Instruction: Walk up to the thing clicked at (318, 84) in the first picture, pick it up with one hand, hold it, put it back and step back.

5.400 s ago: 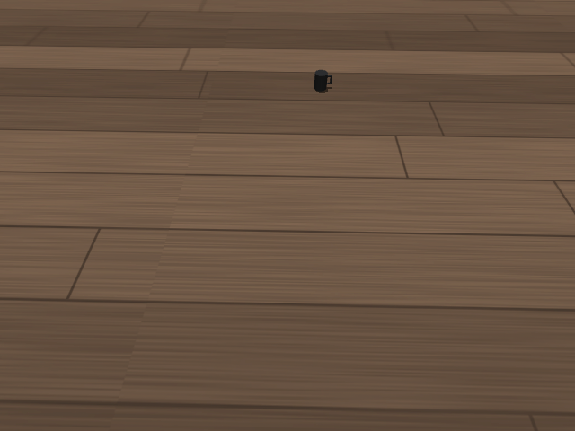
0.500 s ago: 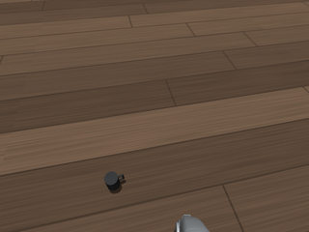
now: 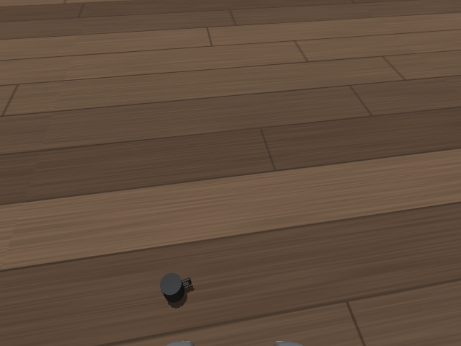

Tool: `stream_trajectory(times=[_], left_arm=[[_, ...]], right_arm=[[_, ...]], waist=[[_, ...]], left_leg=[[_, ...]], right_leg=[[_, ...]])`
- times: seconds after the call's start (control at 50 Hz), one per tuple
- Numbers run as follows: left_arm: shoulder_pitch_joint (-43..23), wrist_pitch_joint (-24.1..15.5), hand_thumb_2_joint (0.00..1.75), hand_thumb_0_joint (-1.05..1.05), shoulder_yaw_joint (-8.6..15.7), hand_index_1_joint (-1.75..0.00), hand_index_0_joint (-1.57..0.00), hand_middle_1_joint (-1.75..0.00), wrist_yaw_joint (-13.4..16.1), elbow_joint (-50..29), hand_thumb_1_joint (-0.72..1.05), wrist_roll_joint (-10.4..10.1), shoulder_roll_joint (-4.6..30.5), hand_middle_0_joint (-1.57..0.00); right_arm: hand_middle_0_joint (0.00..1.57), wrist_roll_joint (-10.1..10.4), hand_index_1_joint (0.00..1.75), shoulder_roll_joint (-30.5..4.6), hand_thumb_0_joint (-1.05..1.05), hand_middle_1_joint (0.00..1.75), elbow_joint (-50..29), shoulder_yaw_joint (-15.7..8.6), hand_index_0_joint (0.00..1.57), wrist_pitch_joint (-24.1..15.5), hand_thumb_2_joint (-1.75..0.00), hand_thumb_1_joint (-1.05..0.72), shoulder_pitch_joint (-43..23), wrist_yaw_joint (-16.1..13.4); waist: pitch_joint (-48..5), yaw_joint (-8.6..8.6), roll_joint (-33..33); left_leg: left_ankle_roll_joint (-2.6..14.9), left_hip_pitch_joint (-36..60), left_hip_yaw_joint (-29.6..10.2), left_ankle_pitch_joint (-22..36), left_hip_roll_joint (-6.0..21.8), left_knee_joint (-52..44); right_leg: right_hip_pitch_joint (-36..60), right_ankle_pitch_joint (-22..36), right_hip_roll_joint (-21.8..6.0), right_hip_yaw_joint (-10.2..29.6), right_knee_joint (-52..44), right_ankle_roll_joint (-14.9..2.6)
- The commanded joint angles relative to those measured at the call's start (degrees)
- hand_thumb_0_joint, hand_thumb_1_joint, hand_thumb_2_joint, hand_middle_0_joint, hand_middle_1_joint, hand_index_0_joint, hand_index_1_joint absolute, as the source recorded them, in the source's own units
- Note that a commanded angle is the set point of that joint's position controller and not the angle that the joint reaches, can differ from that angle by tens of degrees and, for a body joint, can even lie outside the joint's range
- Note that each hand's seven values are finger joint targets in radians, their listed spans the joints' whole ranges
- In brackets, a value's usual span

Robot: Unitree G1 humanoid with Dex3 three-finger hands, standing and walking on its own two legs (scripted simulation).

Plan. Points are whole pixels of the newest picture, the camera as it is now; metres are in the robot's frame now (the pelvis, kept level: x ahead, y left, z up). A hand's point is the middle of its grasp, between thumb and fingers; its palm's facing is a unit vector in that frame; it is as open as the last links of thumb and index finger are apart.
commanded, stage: walk up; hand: left
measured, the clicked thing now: (176, 286) +0.43 +0.21 -0.70
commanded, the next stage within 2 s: stand in 1.18 s
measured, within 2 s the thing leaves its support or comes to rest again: neither
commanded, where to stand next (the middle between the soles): +0.09 +0.00 m, yaw -1 degrees
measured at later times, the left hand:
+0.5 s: hand out of the picture +0.09 +0.26 -0.13, palm faces +0.02 -0.94 -0.34, open 7.4 cm
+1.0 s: hand out of the picture +0.10 +0.25 -0.13, palm faces +0.00 -0.95 -0.32, open 7.4 cm
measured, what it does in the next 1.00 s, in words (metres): stands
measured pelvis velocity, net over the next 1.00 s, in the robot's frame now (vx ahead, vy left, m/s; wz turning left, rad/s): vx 0.03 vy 0.00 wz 0.02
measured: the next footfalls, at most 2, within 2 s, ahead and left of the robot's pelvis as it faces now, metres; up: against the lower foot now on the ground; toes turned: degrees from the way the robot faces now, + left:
none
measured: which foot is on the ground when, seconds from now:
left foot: down 0.00-1.00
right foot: down 0.00-1.00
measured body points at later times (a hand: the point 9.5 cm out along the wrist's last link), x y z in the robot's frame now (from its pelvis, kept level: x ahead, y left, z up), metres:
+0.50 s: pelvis +0.02 +0.00 +0.03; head +0.03 -0.01 +0.48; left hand +0.09 +0.31 -0.10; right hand +0.16 -0.29 -0.10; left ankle +0.05 +0.13 -0.72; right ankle +0.05 -0.14 -0.72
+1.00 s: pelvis +0.03 +0.00 +0.03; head +0.04 +0.00 +0.48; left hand +0.10 +0.30 -0.11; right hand +0.10 -0.30 -0.11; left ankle +0.05 +0.13 -0.72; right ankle +0.05 -0.14 -0.72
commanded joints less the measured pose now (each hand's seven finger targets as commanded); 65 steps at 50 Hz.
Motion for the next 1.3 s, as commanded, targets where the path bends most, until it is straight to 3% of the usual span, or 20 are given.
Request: stream_trajectory(times=[0.0,0.04,0.08,0.14,0.22,0.52,0.62,0.68,1.14,1.16,1.2,1.28], left_arm=[[-0.17,-2.06,0.9,0.0,3.17,-0.3,-0.2,-0.3,0.34,0.21,0.9,0.05,12.36,-0.2],[-2.63,-2.07,0.9,0.0,2.56,-0.3,-0.2,-0.3,0.17,0.95,0.9,-0.1,12.0,-0.2],[-2.59,-2.04,0.9,0.0,2.05,-0.3,-0.2,-0.3,0.19,2.49,0.9,-0.28,11.26,-0.2],[-4.51,-2.38,0.9,0.0,1.97,-0.3,-0.2,-0.3,0.19,4.22,0.9,-0.28,11.41,-0.2],[-5.48,-2.46,0.9,0.0,1.62,-0.3,-0.2,-0.3,0.22,6.09,0.9,-0.4,10.91,-0.2],[-8.76,-1.98,0.9,0.0,1.91,-0.3,-0.2,-0.3,0.07,9.02,0.9,0.42,9.85,-0.2],[-9.46,-1.97,0.9,0.0,2.31,-0.3,-0.2,-0.3,0.06,8.76,0.9,0.61,9.84,-0.2],[-9.1,-1.78,0.9,0.0,2.34,-0.3,-0.2,-0.3,0.03,8.52,0.9,0.54,9.73,-0.2],[-8.54,-1.47,0.9,0.0,2.74,-0.3,-0.2,-0.3,0.05,8.19,0.9,0.75,8.99,-0.2],[-7.98,-1.55,0.9,0.0,2.55,-0.3,-0.2,-0.3,0.19,7.95,0.9,0.96,9.65,-0.2],[-7.82,-1.51,0.9,0.0,2.49,-0.3,-0.2,-0.3,0.17,7.96,0.9,1.04,9.34,-0.2],[-7.78,-1.79,0.9,0.0,2.5,-0.3,-0.2,-0.3,0.29,7.74,0.9,0.97,9.77,-0.2]], right_arm=[[0.2,0.57,0.3,-12.48,0.0,0.3,-2.14,-1.91,0.2,-1.58,-0.9,-0.9,-4.68,-0.81],[0.2,0.71,0.3,-12.38,0.0,0.3,-0.64,-1.53,0.2,-1.57,-0.9,-0.9,-4.76,-0.8],[0.2,0.57,0.3,-12.79,0.0,0.3,0.03,-1.4,0.2,-1.69,-0.9,-0.9,-7.24,-0.84],[0.2,1.03,0.3,-11.8,0.0,0.3,1.57,-0.89,0.2,-1.86,-0.9,-0.9,-7.55,-0.92],[0.2,1.23,0.3,-11.49,0.0,0.3,3.44,-0.96,0.2,-1.66,-0.9,-0.9,-9.01,-0.99],[0.2,0.67,0.3,-10.39,0.0,0.3,7.23,-0.85,0.2,-0.99,-0.9,-0.9,-12.38,-0.74],[0.2,0.5,0.3,-10.24,0.0,0.3,7.52,-0.85,0.2,-1.12,-0.9,-0.9,-11.48,-0.7],[0.2,0.34,0.3,-10.3,0.0,0.3,7.58,-0.81,0.2,-1.14,-0.9,-0.9,-11.32,-0.76],[0.2,0.22,0.3,-10.28,0.0,0.3,7.33,-1.08,0.2,-1.08,-0.9,-0.9,-8.31,-1.01],[0.2,-0.13,0.3,-10.18,0.0,0.3,6.82,-1.12,0.2,-1.07,-0.9,-0.9,-8.4,-1.06],[0.2,-0.12,0.3,-10.57,0.0,0.3,6.86,-1.23,0.2,-0.92,-0.9,-0.9,-8.24,-1.14],[0.2,-0.09,0.3,-10.0,0.0,0.3,6.58,-1.11,0.2,-0.87,-0.9,-0.9,-8.0,-0.96]], waist=[[-5.39,0.84,6.12],[-5.55,-0.12,6.5],[-6.15,0.65,6.26],[-8.04,0.02,3.07],[-10.3,-0.1,1.84],[-7.9,-0.21,-0.59],[-8.79,-0.41,-0.17],[-7.45,-0.29,0.37],[-7.36,-0.84,0.29],[-7.48,-0.91,0.27],[-7.14,-0.95,0.32],[-7.37,-1.08,-0.16]], left_leg=[[3.19,-2.67,-9.82,-2.28,6.29,-14.81],[2.98,0.42,-10.1,-3.94,6.07,-17.4],[3.52,2.16,-10.25,-0.42,6.88,-17.67],[2.91,5.58,-8.28,9.18,6.01,-16.26],[2.53,11.24,-6.6,15.22,5.63,-16.09],[1.3,12.29,-5.87,9.71,5.31,-22.83],[1.18,11.56,-5.96,10.58,5.48,-23.59],[0.98,10.41,-6.1,7.79,5.13,-24.56],[1.45,10.03,-6.39,7.97,5.39,-24.37],[0.78,10.76,-6.36,8.94,5.59,-24.67],[0.85,10.49,-6.21,6.86,5.46,-24.47],[1.06,10.85,-6.24,9.23,5.68,-23.89]], right_leg=[[6.8,4.33,-2.91,5.78,-10.64,-2.33],[5.76,4.75,-3.34,5.52,-11.21,-2.34],[6.98,6.91,-2.83,3.81,-12.63,-1.41],[9.02,12.73,-4.21,4.77,-15.21,-1.39],[9.76,17.11,-5.37,4.57,-17.69,-0.97],[11.24,11.44,-5.8,4.49,-24.96,-0.13],[13.48,12.62,-5.84,4.08,-24.59,-0.12],[12.84,11.65,-5.63,4.28,-24.89,0.02],[13.14,10.97,-5.2,4.05,-24.52,-0.14],[12.87,9.86,-5.5,3.93,-24.24,-0.07],[12.04,9.06,-5.66,4.28,-24.88,-0.11],[12.6,10.23,-6.03,4.24,-24.83,-0.03]])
